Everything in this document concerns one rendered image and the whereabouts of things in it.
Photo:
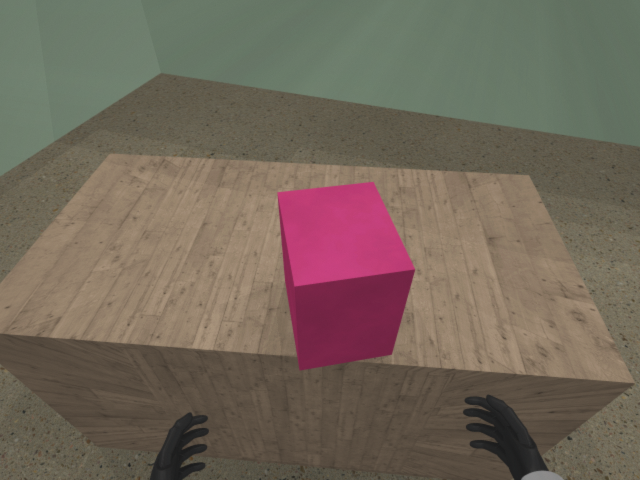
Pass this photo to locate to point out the pedestal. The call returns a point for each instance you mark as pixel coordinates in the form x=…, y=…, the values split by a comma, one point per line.
x=160, y=290

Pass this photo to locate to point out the left robot hand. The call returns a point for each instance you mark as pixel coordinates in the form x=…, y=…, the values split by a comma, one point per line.
x=169, y=460

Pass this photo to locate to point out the right robot hand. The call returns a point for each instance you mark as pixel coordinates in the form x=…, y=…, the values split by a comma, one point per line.
x=515, y=446

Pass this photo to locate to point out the carton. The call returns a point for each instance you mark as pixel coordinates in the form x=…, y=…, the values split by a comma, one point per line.
x=347, y=273

